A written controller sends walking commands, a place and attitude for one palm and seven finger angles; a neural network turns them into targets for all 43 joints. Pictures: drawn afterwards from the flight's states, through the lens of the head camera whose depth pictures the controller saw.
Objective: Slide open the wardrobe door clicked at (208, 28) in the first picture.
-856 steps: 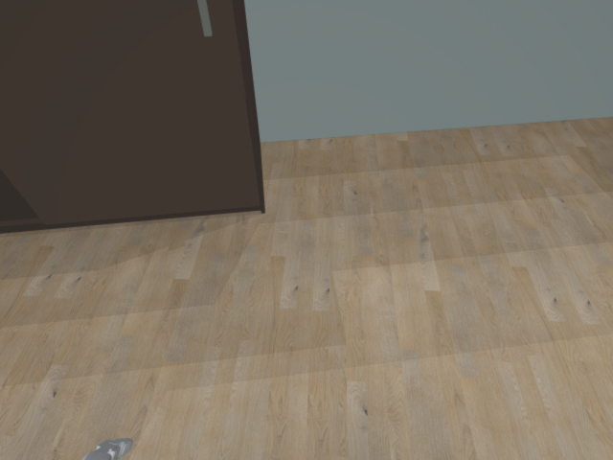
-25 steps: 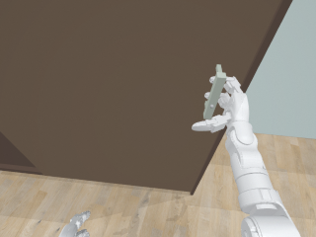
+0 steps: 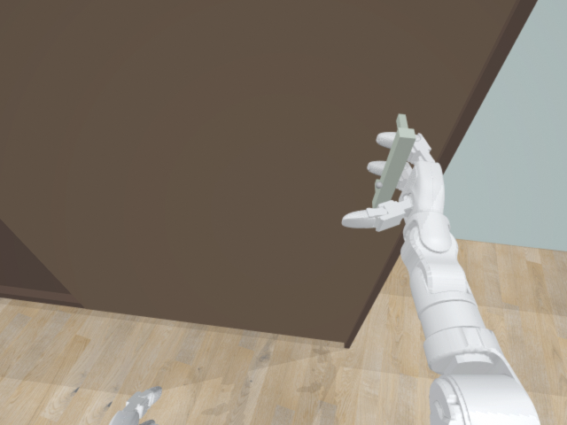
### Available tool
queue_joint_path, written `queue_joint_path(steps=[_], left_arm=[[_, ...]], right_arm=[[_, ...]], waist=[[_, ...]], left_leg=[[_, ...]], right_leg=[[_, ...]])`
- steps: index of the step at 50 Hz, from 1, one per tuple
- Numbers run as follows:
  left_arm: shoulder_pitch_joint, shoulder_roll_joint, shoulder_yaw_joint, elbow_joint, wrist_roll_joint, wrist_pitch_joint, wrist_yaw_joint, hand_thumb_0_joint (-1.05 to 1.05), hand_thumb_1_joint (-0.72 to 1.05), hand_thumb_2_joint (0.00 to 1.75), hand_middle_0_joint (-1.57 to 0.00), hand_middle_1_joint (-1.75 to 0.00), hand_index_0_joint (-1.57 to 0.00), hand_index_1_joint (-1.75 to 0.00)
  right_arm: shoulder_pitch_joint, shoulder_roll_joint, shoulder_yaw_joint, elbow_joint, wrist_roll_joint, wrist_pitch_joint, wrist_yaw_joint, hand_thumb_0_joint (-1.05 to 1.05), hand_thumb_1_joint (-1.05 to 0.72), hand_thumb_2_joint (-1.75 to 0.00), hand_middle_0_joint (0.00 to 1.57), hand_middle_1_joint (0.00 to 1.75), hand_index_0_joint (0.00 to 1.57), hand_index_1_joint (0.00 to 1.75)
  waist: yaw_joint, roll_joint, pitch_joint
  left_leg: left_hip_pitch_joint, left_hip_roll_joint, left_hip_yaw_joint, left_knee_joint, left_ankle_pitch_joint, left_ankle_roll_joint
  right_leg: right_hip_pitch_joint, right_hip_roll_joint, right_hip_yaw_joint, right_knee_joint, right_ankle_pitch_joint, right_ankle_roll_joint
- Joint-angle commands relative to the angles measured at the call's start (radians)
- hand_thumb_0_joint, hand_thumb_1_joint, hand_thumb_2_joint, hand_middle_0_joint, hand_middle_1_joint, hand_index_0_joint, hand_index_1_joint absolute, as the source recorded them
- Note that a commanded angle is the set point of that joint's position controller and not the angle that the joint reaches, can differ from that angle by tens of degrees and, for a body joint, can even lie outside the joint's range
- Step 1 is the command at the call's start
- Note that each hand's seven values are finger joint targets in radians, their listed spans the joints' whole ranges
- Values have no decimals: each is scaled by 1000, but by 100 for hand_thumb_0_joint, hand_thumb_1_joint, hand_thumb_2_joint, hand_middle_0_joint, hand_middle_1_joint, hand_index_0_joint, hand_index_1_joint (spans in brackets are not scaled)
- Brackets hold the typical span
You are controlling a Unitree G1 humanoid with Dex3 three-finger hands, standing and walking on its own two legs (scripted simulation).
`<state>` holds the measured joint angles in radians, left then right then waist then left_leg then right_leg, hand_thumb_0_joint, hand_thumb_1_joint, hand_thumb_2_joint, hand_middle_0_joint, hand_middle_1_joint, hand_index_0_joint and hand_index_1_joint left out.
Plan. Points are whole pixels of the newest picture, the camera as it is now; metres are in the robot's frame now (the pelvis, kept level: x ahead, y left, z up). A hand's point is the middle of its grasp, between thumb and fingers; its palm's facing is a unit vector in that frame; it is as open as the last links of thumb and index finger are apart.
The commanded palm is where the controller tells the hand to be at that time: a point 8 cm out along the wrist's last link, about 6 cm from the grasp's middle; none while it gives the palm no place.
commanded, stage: slide the fingers in behind the handle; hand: right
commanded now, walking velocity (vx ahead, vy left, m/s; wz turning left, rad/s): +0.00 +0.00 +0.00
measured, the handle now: (390, 165) +0.48 -0.11 +0.12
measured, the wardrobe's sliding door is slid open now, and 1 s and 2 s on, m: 0.00 0.00 0.00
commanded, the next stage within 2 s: grip the handle and tug to test in 0.10 s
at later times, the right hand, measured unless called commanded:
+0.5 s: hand (381, 182) +0.43 -0.09 +0.13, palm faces +0.01 +1.00 +0.01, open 11.8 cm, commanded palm +0.40 -0.14 +0.13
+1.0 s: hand (375, 181) +0.44 -0.09 +0.13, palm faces +0.01 +1.00 +0.00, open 5.2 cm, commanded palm +0.40 -0.13 +0.13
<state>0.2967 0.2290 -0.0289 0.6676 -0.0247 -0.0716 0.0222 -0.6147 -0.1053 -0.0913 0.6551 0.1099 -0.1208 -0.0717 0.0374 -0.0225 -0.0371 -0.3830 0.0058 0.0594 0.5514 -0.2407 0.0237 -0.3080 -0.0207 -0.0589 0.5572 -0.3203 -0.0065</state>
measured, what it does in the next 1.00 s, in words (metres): stands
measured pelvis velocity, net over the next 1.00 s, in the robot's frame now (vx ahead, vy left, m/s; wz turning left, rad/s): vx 0.01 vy -0.01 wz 0.00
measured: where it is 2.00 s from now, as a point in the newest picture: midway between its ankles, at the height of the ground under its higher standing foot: outside the picture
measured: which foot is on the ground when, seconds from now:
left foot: down 0.00-1.00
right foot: down 0.00-1.00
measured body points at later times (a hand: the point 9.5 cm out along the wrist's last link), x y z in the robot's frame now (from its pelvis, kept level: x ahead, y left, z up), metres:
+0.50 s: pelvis +0.01 -0.01 +0.00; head +0.03 +0.00 +0.45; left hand +0.11 +0.23 -0.11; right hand +0.43 -0.15 +0.13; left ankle +0.03 +0.10 -0.73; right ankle -0.02 -0.11 -0.73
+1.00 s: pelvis +0.01 -0.01 +0.00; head +0.04 +0.00 +0.45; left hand +0.12 +0.23 -0.12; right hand +0.43 -0.14 +0.13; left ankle +0.03 +0.10 -0.73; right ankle -0.02 -0.11 -0.73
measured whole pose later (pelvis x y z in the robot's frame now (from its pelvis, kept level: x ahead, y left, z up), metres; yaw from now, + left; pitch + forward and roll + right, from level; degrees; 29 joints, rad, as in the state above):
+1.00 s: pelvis +0.01 -0.01 +0.00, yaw +0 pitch +5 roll +0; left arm 0.30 0.22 -0.02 0.66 -0.02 -0.06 0.01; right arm -0.61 -0.08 -0.07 0.62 0.10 -0.10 -0.10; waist 0.03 -0.02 -0.04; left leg -0.39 0.01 0.05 0.55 -0.25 0.01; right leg -0.31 -0.02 -0.06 0.55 -0.34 -0.01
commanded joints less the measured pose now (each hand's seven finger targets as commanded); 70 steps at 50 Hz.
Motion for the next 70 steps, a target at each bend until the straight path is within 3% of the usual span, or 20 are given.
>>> queue_joint_path(steps=[1,10,11,14,16,19,23,27,29,31,36,39,40,45,46,48,58,59,62,70], left_arm=[[-31,111,41,-125,-6,-41,14,0,90,90,-20,-30,-20,-30],[-22,115,49,-125,-5,-50,9,0,90,90,-20,-30,-20,-30],[-22,113,46,-122,-6,-49,10,0,90,90,-20,-30,-20,-30],[-18,119,48,-120,-5,-45,12,0,90,90,-20,-30,-20,-30],[-21,113,43,-119,-5,-45,12,0,90,90,-20,-30,-20,-30],[-13,117,48,-121,-2,-49,11,0,90,90,-20,-30,-20,-30],[-7,114,49,-121,-1,-50,5,0,90,90,-20,-30,-20,-30],[-11,111,48,-121,-3,-43,4,0,90,90,-20,-30,-20,-30],[-2,120,51,-119,0,-40,6,0,90,90,-20,-30,-20,-30],[-10,109,48,-124,-1,-42,4,0,90,90,-20,-30,-20,-30],[-5,109,50,-122,2,-40,1,0,90,90,-20,-30,-20,-30],[-4,114,53,-123,5,-36,2,0,90,90,-20,-30,-20,-30],[-11,109,51,-125,2,-35,2,0,90,90,-20,-30,-20,-30],[-7,106,53,-128,4,-33,-1,0,90,90,-20,-30,-20,-30],[-6,107,53,-128,4,-32,0,0,90,90,-20,-30,-20,-30],[-14,102,53,-130,1,-33,-3,0,90,90,-20,-30,-20,-30],[-19,104,54,-141,4,-27,-4,0,90,90,-20,-30,-20,-30],[-18,109,56,-143,5,-22,-3,0,90,90,-20,-30,-20,-30],[-28,99,55,-156,4,-22,-8,0,90,90,-20,-30,-20,-30],[-50,95,60,-194,3,-16,-24,0,90,90,-20,-30,-20,-30]], right_arm=[[-465,-128,-32,-220,-4,-74,-1,0,50,-30,30,120,30,120],[-438,-103,-20,-224,3,-86,6,0,50,-30,30,120,30,120],[-450,-108,-24,-218,5,-83,4,0,45,-32,30,121,30,121],[-453,-119,-29,-202,0,-77,5,0,31,-38,32,123,32,123],[-506,-94,-2,-210,-2,-77,4,0,22,-42,33,124,33,124],[-481,-123,-34,-224,-2,-89,-2,0,8,-48,35,126,35,126],[-437,-104,-31,-209,3,-83,0,0,-11,-56,36,129,36,129],[-486,-74,5,-216,-6,-72,-3,0,-29,-64,38,131,38,131],[-469,-111,-25,-213,-6,-72,-6,0,-39,-68,40,133,40,133],[-479,-65,11,-242,-6,-74,-6,0,-48,-72,41,134,41,134],[-449,-72,-2,-242,-12,-70,-21,0,-71,-82,43,137,43,137],[-442,-82,-8,-239,-16,-64,-24,0,-85,-88,44,139,44,139],[-440,-78,-3,-249,-17,-62,-24,0,-90,-90,45,140,45,140],[-448,-67,6,-281,-19,-59,-28,0,-90,-90,45,140,45,140],[-426,-69,4,-278,-17,-57,-27,0,-90,-90,45,140,45,140],[-420,-32,40,-292,-17,-55,-21,0,-90,-90,45,140,45,140],[-383,-61,18,-353,-13,-44,-15,0,-90,-90,45,140,45,140],[-354,-84,-4,-337,-14,-41,-16,0,-90,-90,45,140,45,140],[-310,-52,21,-399,-10,-36,-6,0,-90,-90,45,140,45,140],[-122,-11,63,-553,-2,-6,6,0,-90,-90,45,140,45,140]], waist=[[2,58,-298],[1,75,-322],[3,50,-313],[3,86,-302],[17,31,-290],[-2,48,-343],[-4,83,-334],[15,53,-306],[5,91,-322],[6,39,-336],[-3,44,-343],[0,92,-335],[-3,53,-336],[-6,42,-348],[-5,77,-358],[0,54,-342],[-11,57,-361],[-21,82,-364],[-31,33,-387],[-57,49,-401]], left_leg=[[210,-6,-42,-53,240,-3],[206,-12,-34,-44,275,-2],[200,-11,-36,-47,274,-2],[200,-12,-33,-46,258,-2],[174,-11,-32,-48,247,-1],[202,-14,-29,-34,277,3],[213,-15,-25,-27,326,0],[173,-16,-25,-35,283,0],[195,-17,-21,-32,290,2],[189,-17,-22,-24,315,4],[194,-18,-22,-18,331,4],[205,-17,-18,-23,331,2],[201,-16,-24,-24,332,2],[204,-18,-20,-20,350,4],[219,-19,-19,-17,367,3],[205,-18,-18,-20,364,3],[243,-17,-21,-19,418,2],[261,-16,-21,-18,424,3],[277,-15,-24,-13,472,4],[319,-13,-18,-6,558,5]], right_leg=[[14,28,22,-69,189,-19],[37,23,23,-63,231,-19],[36,24,21,-62,226,-18],[24,22,28,-67,217,-18],[36,24,27,-67,210,-16],[51,21,32,-62,251,-14],[38,19,27,-58,284,-13],[46,20,29,-57,254,-13],[42,17,36,-60,271,-13],[63,18,33,-55,299,-10],[64,17,34,-52,322,-9],[55,14,35,-56,321,-11],[59,16,29,-54,318,-11],[75,15,33,-51,347,-8],[73,15,33,-50,356,-10],[80,14,30,-49,355,-9],[84,17,24,-47,389,-12],[77,15,24,-48,398,-14],[97,17,15,-46,443,-12],[136,5,14,-43,576,-11]])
